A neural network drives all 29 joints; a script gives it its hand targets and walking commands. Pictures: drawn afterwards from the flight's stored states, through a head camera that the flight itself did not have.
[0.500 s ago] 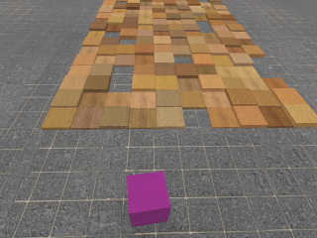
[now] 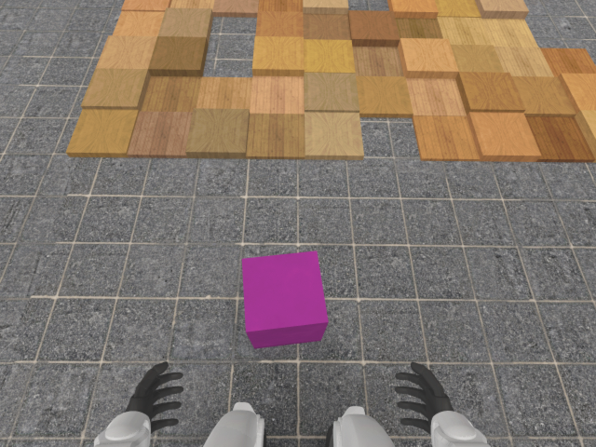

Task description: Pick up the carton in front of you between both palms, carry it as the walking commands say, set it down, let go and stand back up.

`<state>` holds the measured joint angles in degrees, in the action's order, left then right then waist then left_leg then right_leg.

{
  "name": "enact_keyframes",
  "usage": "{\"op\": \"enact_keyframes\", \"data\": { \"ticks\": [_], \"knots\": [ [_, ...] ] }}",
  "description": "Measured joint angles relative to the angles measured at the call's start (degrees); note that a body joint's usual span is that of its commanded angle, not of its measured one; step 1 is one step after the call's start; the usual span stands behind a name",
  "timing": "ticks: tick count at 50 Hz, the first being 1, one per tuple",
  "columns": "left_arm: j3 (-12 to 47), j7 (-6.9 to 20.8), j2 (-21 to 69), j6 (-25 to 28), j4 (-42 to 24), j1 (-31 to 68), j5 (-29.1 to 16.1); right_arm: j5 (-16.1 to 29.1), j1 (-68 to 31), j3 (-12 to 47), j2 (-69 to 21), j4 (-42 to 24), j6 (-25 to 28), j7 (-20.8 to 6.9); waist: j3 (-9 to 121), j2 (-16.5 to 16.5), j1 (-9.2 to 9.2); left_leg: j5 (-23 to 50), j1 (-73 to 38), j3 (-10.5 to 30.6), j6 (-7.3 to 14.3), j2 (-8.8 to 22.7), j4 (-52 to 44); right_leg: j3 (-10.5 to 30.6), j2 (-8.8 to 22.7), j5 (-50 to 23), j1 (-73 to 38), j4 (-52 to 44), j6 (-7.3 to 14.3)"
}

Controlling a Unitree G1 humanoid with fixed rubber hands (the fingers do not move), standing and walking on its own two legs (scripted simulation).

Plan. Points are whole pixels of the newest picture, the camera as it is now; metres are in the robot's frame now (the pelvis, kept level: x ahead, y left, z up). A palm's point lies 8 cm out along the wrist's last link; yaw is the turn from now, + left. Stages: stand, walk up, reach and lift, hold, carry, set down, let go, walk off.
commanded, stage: reach and lift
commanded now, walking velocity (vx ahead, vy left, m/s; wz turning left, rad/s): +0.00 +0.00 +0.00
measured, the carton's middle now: (284, 302) +0.47 +0.05 -0.60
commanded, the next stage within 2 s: none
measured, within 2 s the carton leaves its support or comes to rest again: neither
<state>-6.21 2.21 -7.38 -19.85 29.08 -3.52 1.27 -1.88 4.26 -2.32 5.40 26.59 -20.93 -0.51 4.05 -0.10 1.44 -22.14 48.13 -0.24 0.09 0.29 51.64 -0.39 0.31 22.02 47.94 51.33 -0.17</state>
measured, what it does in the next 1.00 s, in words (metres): lowers itself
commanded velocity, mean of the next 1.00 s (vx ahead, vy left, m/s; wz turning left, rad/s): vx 0.00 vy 0.00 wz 0.00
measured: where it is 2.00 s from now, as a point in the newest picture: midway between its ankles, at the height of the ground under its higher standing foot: outside the picture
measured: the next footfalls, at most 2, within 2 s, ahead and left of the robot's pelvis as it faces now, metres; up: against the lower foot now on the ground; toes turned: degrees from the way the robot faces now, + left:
none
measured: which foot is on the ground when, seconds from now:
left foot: down 0.00-1.00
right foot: down 0.00-1.00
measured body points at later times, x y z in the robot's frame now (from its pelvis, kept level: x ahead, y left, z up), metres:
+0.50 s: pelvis -0.07 +0.00 -0.06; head +0.16 +0.01 +0.33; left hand +0.35 +0.23 -0.15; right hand +0.39 -0.16 -0.15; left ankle +0.02 +0.12 -0.69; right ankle +0.02 -0.12 -0.69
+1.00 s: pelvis -0.04 +0.00 -0.08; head +0.29 +0.00 +0.22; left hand +0.47 +0.24 -0.20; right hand +0.53 -0.15 -0.21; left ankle +0.02 +0.12 -0.69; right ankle +0.02 -0.12 -0.69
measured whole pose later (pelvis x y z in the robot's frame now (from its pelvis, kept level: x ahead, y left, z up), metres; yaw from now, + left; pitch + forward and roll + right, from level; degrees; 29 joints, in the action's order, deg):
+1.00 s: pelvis -0.04 +0.00 -0.08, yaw +0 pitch +50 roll +1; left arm -26.6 -1.3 -11.4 -6.1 50.8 66.6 3.3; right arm -6.0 -74.4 -17.6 16.3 58.3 -8.0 1.2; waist 3.5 1.7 5.1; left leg -19.0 94.5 -1.0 -0.3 0.3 63.8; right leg 1.2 -0.1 19.0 95.0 64.2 -0.4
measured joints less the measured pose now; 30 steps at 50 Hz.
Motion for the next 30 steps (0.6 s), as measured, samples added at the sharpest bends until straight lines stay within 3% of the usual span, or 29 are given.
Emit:
{"op": "enact_keyframes", "data": {
  "ticks": [7, 14, 21, 30],
  "knots": [
    [-0.7, -0.7, -2.8, -2.9, 0.3, 11.9, -3.2, 2.5, -13.8, -1.0, 3.2, 1.3, -3.3, 1.0, -0.7, 0.1, 0.81, -1.1, 7.6, 0.1, 0.1, -0.2, 7.2, 0.0, 0.3, 1.3, 7.6, 7.4, 0.0],
    [-3.5, -2.1, -3.1, -6.4, 6.0, 28.9, -3.3, 2.4, -32.0, -4.0, 3.9, 9.0, -6.7, 1.6, -3.8, 0.4, 1.47, 0.0, 13.2, 0.1, 0.0, -0.1, 10.5, 0.0, 0.1, 0.1, 13.2, 10.6, 0.0],
    [-7.9, -4.6, -2.4, -3.9, 12.6, 43.9, -2.2, 1.9, -48.4, -7.2, 5.2, 17.9, -4.2, 2.8, -6.2, 0.8, 2.28, 1.8, 20.5, -0.3, 0.0, 0.1, 12.1, 0.4, -0.1, -1.8, 20.7, 12.3, -0.1],
    [-10.3, -7.3, -4.6, 2.1, 19.7, 60.0, -4.4, 3.7, -66.5, -7.8, 10.2, 28.1, 1.8, 4.0, -6.2, 1.5, 3.47, 3.2, 31.2, -0.9, 0.0, 0.3, 13.4, 1.1, -0.3, -3.3, 31.8, 13.9, -0.2]
  ]
}}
